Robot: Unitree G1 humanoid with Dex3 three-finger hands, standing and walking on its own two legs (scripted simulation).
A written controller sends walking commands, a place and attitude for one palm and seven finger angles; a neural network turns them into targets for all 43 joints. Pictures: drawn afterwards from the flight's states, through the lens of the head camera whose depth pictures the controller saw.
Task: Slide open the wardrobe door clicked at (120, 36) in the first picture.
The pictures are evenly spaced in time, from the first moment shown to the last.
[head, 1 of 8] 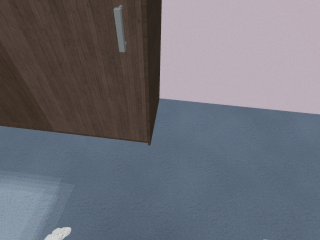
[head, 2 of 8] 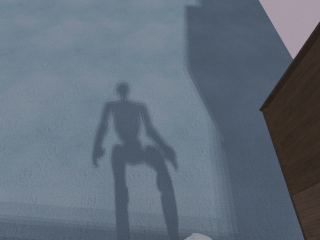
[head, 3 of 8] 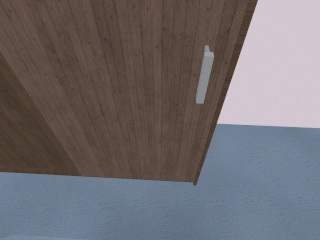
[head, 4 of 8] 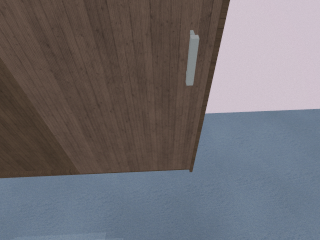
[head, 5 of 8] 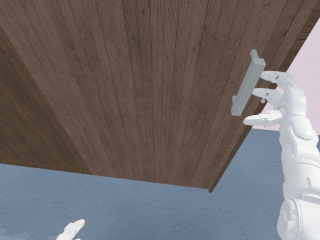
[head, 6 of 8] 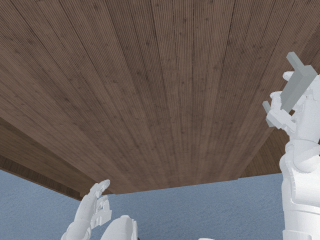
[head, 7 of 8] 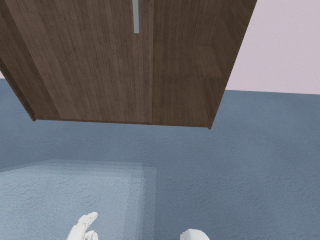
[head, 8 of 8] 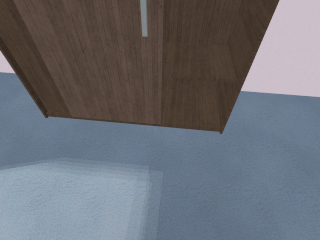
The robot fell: no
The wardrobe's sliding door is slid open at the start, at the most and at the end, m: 0.00 0.48 0.48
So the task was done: yes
